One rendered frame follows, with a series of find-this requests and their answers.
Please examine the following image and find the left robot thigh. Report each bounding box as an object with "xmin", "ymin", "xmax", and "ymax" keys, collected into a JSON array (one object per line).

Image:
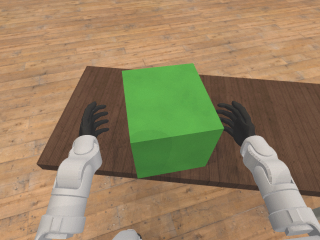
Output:
[{"xmin": 112, "ymin": 230, "xmax": 142, "ymax": 240}]

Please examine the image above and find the right robot hand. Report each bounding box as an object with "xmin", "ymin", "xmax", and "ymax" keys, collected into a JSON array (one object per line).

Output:
[{"xmin": 216, "ymin": 101, "xmax": 256, "ymax": 146}]

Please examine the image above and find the left robot hand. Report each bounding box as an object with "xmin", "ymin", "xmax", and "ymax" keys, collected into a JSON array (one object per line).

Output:
[{"xmin": 78, "ymin": 101, "xmax": 109, "ymax": 138}]

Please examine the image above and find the carton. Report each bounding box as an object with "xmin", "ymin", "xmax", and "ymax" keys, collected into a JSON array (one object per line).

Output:
[{"xmin": 122, "ymin": 63, "xmax": 224, "ymax": 179}]

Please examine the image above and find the left robot forearm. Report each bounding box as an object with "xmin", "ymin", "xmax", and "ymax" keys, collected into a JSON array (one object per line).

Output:
[{"xmin": 34, "ymin": 135, "xmax": 102, "ymax": 240}]

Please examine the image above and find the table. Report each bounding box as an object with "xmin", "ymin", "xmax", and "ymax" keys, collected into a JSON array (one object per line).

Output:
[{"xmin": 36, "ymin": 66, "xmax": 320, "ymax": 221}]

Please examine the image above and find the right robot forearm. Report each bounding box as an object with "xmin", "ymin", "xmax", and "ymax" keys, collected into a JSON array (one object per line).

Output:
[{"xmin": 240, "ymin": 135, "xmax": 320, "ymax": 236}]

